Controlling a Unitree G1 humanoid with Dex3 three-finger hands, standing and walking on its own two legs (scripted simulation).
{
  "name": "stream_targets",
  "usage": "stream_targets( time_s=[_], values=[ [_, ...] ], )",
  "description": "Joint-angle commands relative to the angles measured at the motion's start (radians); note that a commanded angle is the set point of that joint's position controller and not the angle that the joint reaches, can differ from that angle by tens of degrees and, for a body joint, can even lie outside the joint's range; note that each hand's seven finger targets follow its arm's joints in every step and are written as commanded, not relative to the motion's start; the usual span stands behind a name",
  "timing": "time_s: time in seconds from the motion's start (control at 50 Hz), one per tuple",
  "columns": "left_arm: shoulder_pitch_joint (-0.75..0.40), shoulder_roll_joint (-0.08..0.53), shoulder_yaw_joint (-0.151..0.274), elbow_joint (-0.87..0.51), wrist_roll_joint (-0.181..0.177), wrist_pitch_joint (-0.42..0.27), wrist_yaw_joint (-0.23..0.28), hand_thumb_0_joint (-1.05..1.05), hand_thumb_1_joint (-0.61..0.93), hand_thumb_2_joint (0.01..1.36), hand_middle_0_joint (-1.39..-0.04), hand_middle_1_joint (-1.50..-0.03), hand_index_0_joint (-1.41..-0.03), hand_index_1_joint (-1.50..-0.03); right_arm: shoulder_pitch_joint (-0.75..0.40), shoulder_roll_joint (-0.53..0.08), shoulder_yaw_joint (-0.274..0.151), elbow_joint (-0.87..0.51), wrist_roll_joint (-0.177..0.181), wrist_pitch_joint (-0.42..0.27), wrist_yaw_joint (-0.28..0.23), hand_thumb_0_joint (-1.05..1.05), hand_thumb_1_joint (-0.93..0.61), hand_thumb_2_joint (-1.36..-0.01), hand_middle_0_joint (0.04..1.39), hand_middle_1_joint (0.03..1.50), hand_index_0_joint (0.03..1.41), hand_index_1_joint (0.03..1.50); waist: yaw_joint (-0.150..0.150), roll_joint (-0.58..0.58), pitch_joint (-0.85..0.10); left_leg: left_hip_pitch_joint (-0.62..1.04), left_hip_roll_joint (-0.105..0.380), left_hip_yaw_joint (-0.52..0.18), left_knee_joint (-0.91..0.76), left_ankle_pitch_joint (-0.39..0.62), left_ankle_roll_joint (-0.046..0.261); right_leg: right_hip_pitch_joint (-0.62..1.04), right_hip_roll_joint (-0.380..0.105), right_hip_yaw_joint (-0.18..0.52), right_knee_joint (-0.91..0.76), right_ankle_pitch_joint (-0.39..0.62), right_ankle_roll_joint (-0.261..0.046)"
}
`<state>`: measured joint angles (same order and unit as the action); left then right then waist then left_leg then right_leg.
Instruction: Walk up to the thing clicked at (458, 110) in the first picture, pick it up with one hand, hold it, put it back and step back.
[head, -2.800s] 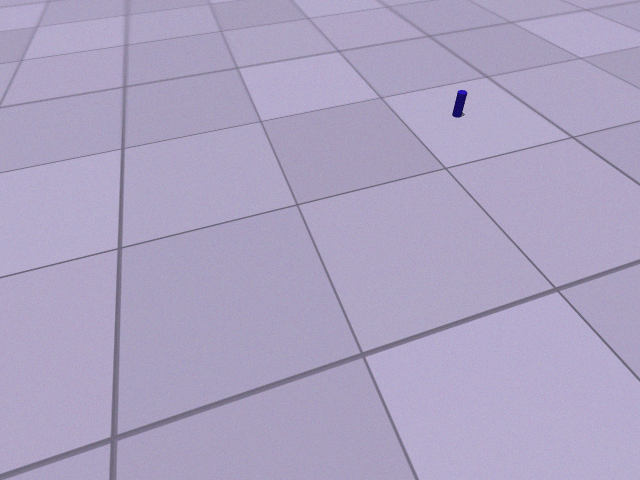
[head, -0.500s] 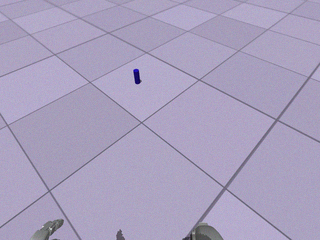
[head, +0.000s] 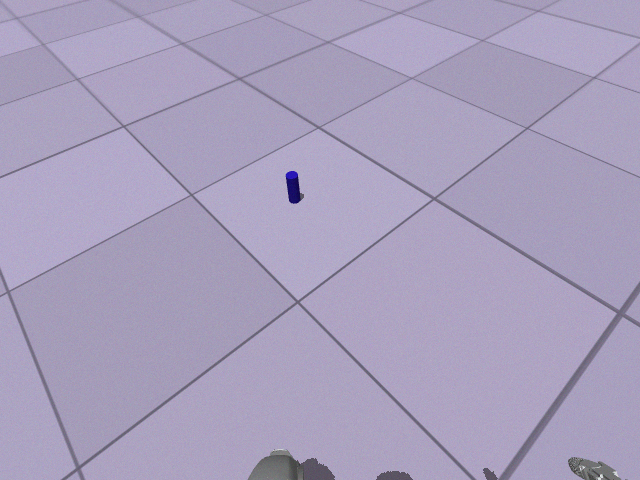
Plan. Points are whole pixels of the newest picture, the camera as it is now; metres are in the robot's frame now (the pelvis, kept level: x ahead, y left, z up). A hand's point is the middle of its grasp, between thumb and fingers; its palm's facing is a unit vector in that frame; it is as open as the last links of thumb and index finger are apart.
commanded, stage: walk up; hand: left
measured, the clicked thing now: (293, 187) +1.37 +0.26 -0.69
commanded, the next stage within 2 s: none
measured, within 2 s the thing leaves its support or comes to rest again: neither
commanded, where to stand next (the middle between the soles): +1.05 +0.03 m, yaw +1 degrees
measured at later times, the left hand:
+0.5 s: hand (194, 322) +0.38 +0.28 -0.13, palm faces -0.10 -0.92 -0.38, open 7.4 cm
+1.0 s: hand (194, 284) +0.48 +0.31 -0.15, palm faces +0.06 -0.93 -0.36, open 7.4 cm
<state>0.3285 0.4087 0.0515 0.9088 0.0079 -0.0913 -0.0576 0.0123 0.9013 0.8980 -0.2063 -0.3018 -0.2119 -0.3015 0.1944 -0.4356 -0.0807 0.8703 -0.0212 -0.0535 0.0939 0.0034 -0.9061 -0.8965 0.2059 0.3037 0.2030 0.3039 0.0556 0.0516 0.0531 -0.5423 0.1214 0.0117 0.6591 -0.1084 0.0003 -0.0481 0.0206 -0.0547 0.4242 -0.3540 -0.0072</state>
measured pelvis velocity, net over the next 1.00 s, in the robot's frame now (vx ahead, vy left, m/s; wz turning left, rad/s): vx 0.46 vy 0.03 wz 0.05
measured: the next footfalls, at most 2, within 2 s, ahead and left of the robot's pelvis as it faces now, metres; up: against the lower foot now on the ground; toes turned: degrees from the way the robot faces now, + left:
left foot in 0.06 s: +0.21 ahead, +0.15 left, +0.00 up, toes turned +6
right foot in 0.52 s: +0.43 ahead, -0.13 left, +0.00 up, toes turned -7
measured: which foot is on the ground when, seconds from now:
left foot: up 0.00-0.04, down 0.06-0.54, up 0.56-0.96, down 0.98-1.00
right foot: down 0.00-0.08, up 0.10-0.50, down 0.52-1.00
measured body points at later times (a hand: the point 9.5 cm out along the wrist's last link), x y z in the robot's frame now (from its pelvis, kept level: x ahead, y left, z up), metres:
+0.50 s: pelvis +0.26 +0.01 -0.01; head +0.27 +0.00 +0.44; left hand +0.39 +0.33 -0.10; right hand +0.25 -0.32 -0.13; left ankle +0.17 +0.14 -0.73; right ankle +0.39 -0.13 -0.73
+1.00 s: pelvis +0.46 +0.03 -0.01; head +0.47 +0.05 +0.44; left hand +0.48 +0.36 -0.13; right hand +0.56 -0.30 -0.10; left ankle +0.57 +0.15 -0.74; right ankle +0.39 -0.12 -0.73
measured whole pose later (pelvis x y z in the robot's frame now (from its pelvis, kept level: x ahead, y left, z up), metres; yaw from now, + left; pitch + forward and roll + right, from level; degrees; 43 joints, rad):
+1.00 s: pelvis +0.46 +0.03 -0.01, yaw +3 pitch -2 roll -2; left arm 0.33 0.44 0.06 0.90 0.01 -0.07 -0.05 0.01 0.90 0.90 -0.21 -0.30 -0.21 -0.30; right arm 0.25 -0.43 -0.08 0.92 -0.03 -0.05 0.09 0.00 -0.91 -0.90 0.21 0.30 0.20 0.30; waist 0.05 0.00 0.05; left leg -0.41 0.07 0.03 0.57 -0.13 0.02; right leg -0.08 -0.07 -0.15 0.55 -0.41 0.02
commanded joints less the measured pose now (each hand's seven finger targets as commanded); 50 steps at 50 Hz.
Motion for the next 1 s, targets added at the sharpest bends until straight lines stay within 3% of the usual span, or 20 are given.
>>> stream_targets(
  time_s=[0.0, 0.04, 0.06, 0.08, 0.1, 0.16, 0.2, 0.32, 0.42, 0.48, 0.5, 0.52, 0.54, 0.56, 0.62, 0.66, 0.76, 0.9, 0.96, 0.98],
  values=[
    [-0.101, 0.29, 0.077, -0.103, 0.002, -0.031, 0.018, 0.0, 0.9, 0.9, -0.2, -0.3, -0.2, -0.3, 0.035, -0.165, -0.061, -0.037, 0.002, -0.041, -0.008, 0.0, -0.9, -0.9, 0.2, 0.3, 0.2, 0.3, -0.078, -0.119, -0.042, 0.348, -0.025, 0.052, -0.096, 0.029, 0.026, -0.231, -0.247, 0.112, -0.044, 0.217, -0.163],
    [-0.028, 0.22, 0.049, -0.105, 0.0, -0.024, 0.024, 0.0, 0.9, 0.9, -0.2, -0.3, -0.2, -0.3, 0.244, -0.241, -0.091, 0.025, -0.022, -0.053, -0.027, 0.0, -0.9, -0.9, 0.2, 0.3, 0.2, 0.3, -0.175, 0.101, -0.161, 0.65, -0.041, 0.02, -0.152, -0.137, 0.09, -0.344, -0.139, 0.024, 0.401, 0.331, -0.109],
    [0.027, 0.143, 0.026, -0.107, -0.01, -0.019, 0.025, 0.0, 0.9, 0.9, -0.2, -0.3, -0.2, -0.3, 0.312, -0.309, -0.113, 0.026, -0.035, -0.058, -0.04, 0.0, -0.9, -0.9, 0.2, 0.3, 0.2, 0.3, -0.19, 0.309, -0.21, 0.789, 0.161, -0.292, -0.222, -0.276, 0.152, -0.55, -0.03, -0.009, 0.675, 0.008, -0.063],
    [0.059, 0.187, 0.034, -0.103, -0.024, -0.012, 0.036, 0.0, 0.9, 0.9, -0.2, -0.3, -0.2, -0.3, 0.271, -0.339, -0.111, -0.013, -0.014, -0.061, -0.045, 0.0, -0.9, -0.9, 0.2, 0.3, 0.2, 0.3, -0.16, 0.243, -0.212, 0.832, 0.322, -0.672, -0.382, -0.365, 0.24, -0.699, 0.053, 0.051, 0.78, -0.183, -0.052],
    [0.003, 0.257, 0.042, -0.088, -0.013, -0.009, 0.049, 0.0, 0.9, 0.9, -0.2, -0.3, -0.2, -0.3, 0.235, -0.343, -0.118, -0.017, 0.012, -0.057, -0.045, 0.0, -0.9, -0.9, 0.2, 0.3, 0.2, 0.3, -0.16, 0.173, -0.186, 0.79, 0.363, -0.719, -0.388, -0.348, 0.306, -0.726, -0.028, 0.129, 0.843, -0.162, -0.066],
    [-0.031, 0.24, 0.038, -0.061, -0.022, -0.014, 0.03, 0.0, 0.9, 0.9, -0.2, -0.3, -0.2, -0.3, 0.126, -0.235, -0.06, -0.048, 0.028, -0.06, -0.063, 0.0, -0.9, -0.9, 0.2, 0.3, 0.2, 0.3, -0.097, 0.016, -0.055, 0.503, 0.196, -0.245, -0.359, 0.123, 0.19, -0.57, -0.097, 0.175, 0.757, 0.005, -0.041],
    [0.01, 0.218, 0.039, -0.043, -0.025, 0.004, 0.015, 0.0, 0.9, 0.9, -0.2, -0.3, -0.2, -0.3, 0.097, -0.221, -0.049, -0.048, 0.035, -0.07, -0.061, 0.0, -0.9, -0.9, 0.2, 0.3, 0.2, 0.3, -0.055, 0.059, -0.03, 0.374, 0.148, -0.129, -0.387, 0.128, 0.171, -0.474, -0.114, 0.125, 0.675, 0.049, -0.018],
    [-0.141, 0.2, 0.047, -0.087, -0.001, 0.019, -0.023, 0.0, 0.9, 0.9, -0.2, -0.3, -0.2, -0.3, 0.09, -0.248, -0.053, -0.065, 0.018, -0.078, -0.053, 0.0, -0.9, -0.9, 0.2, 0.3, 0.2, 0.3, -0.078, 0.075, 0.054, 0.343, 0.145, -0.064, -0.47, -0.097, 0.228, -0.482, -0.162, 0.062, 0.339, 0.173, 0.015],
    [-0.186, 0.173, 0.053, -0.081, -0.001, 0.008, -0.022, 0.0, 0.9, 0.9, -0.2, -0.3, -0.2, -0.3, 0.123, -0.234, -0.05, -0.054, 0.022, -0.064, -0.051, 0.0, -0.9, -0.9, 0.2, 0.3, 0.2, 0.3, -0.079, 0.061, -0.012, 0.414, 0.111, -0.003, -0.332, 0.162, 0.177, -0.327, -0.091, -0.02, 0.158, 0.275, -0.017],
    [-0.077, 0.208, 0.075, -0.041, 0.003, -0.002, -0.006, 0.0, 0.9, 0.9, -0.2, -0.3, -0.2, -0.3, 0.132, -0.213, -0.043, -0.066, 0.024, -0.051, -0.06, 0.0, -0.9, -0.9, 0.2, 0.3, 0.2, 0.3, -0.009, -0.052, -0.083, 0.328, 0.075, 0.035, -0.071, 0.209, 0.135, -0.046, -0.05, -0.03, 0.096, 0.213, -0.047],
    [0.021, 0.251, 0.094, -0.018, 0.005, -0.011, 0.005, 0.0, 0.9, 0.9, -0.2, -0.3, -0.2, -0.3, 0.177, -0.157, -0.022, -0.069, 0.023, -0.052, -0.06, 0.0, -0.9, -0.9, 0.2, 0.3, 0.2, 0.3, 0.032, -0.177, -0.155, 0.239, 0.006, 0.073, 0.153, 0.116, 0.102, 0.111, -0.107, 0.062, 0.052, 0.121, -0.078],
    [0.097, 0.331, 0.115, -0.022, 0.007, -0.017, 0.017, 0.0, 0.9, 0.9, -0.2, -0.3, -0.2, -0.3, 0.218, -0.097, 0.001, -0.086, 0.024, -0.051, -0.057, 0.0, -0.9, -0.9, 0.2, 0.3, 0.2, 0.3, 0.049, -0.371, -0.209, 0.039, -0.107, 0.098, 0.391, -0.292, 0.062, 0.241, -0.36, 0.435, -0.047, -0.037, -0.141],
    [0.084, 0.363, 0.113, -0.031, -0.007, -0.014, 0.02, 0.0, 0.9, 0.9, -0.2, -0.3, -0.2, -0.3, 0.201, -0.184, -0.016, -0.068, 0.024, -0.038, -0.063, 0.0, -0.9, -0.9, 0.2, 0.3, 0.2, 0.3, 0.057, -0.294, -0.157, -0.1, -0.139, 0.026, 0.507, -0.418, 0.047, 0.25, -0.476, 0.684, -0.164, -0.105, -0.222],
    [0.048, 0.358, 0.109, -0.04, -0.019, -0.009, 0.024, 0.0, 0.9, 0.9, -0.2, -0.3, -0.2, -0.3, 0.16, -0.233, -0.028, -0.053, 0.018, -0.032, -0.073, 0.0, -0.9, -0.9, 0.2, 0.3, 0.2, 0.3, 0.054, -0.236, -0.115, -0.11, -0.095, -0.044, 0.562, -0.397, 0.047, 0.166, -0.486, 0.7, -0.17, -0.095, -0.261],
    [-0.057, 0.273, 0.078, -0.063, -0.021, -0.013, 0.034, 0.0, 0.9, 0.9, -0.2, -0.3, -0.2, -0.3, 0.161, -0.192, -0.021, -0.016, 0.04, -0.031, -0.064, 0.0, -0.9, -0.9, 0.2, 0.3, 0.2, 0.3, -0.018, -0.203, -0.016, -0.015, -0.066, -0.124, 0.489, -0.245, 0.051, -0.043, -0.319, 0.318, -0.157, 0.215, -0.164],
    [-0.1, 0.246, 0.07, -0.076, -0.017, -0.019, 0.031, 0.0, 0.9, 0.9, -0.2, -0.3, -0.2, -0.3, 0.191, -0.177, -0.022, -0.001, 0.03, -0.019, -0.053, 0.0, -0.9, -0.9, 0.2, 0.3, 0.2, 0.3, -0.055, -0.223, -0.008, 0.037, -0.059, -0.099, 0.408, -0.198, 0.038, -0.12, -0.273, 0.193, -0.173, 0.238, -0.175],
    [-0.098, 0.258, 0.073, -0.11, -0.004, -0.03, 0.027, 0.0, 0.9, 0.9, -0.2, -0.3, -0.2, -0.3, 0.108, -0.17, -0.034, -0.023, 0.007, -0.008, -0.028, 0.0, -0.9, -0.9, 0.2, 0.3, 0.2, 0.3, -0.038, -0.187, 0.041, 0.012, -0.036, -0.058, 0.195, -0.111, -0.017, -0.184, -0.291, 0.12, -0.244, 0.02, -0.216],
    [-0.06, 0.285, 0.083, -0.102, 0.001, -0.019, 0.018, 0.0, 0.9, 0.9, -0.2, -0.3, -0.2, -0.3, -0.006, -0.156, -0.041, -0.045, 0.003, -0.027, -0.009, 0.0, -0.9, -0.9, 0.2, 0.3, 0.2, 0.3, -0.009, -0.163, 0.022, 0.166, -0.027, 0.025, -0.08, -0.021, 0.013, -0.174, -0.297, 0.086, -0.15, -0.018, -0.181],
    [-0.064, 0.251, 0.064, -0.108, 0.008, -0.008, 0.021, 0.0, 0.9, 0.9, -0.2, -0.3, -0.2, -0.3, 0.171, -0.198, -0.06, 0.013, -0.005, -0.04, -0.026, 0.0, -0.9, -0.9, 0.2, 0.3, 0.2, 0.3, -0.117, -0.031, -0.075, 0.45, -0.081, 0.057, -0.135, -0.106, 0.05, -0.243, -0.239, 0.013, 0.158, 0.212, -0.139],
    [-0.01, 0.187, 0.039, -0.108, 0.003, -0.005, 0.022, 0.0, 0.9, 0.9, -0.2, -0.3, -0.2, -0.3, 0.287, -0.258, -0.081, 0.04, -0.014, -0.05, -0.042, 0.0, -0.9, -0.9, 0.2, 0.3, 0.2, 0.3, -0.168, 0.158, -0.147, 0.611, -0.012, -0.07, -0.216, -0.262, 0.091, -0.354, -0.164, -0.054, 0.466, 0.229, -0.1]
  ],
)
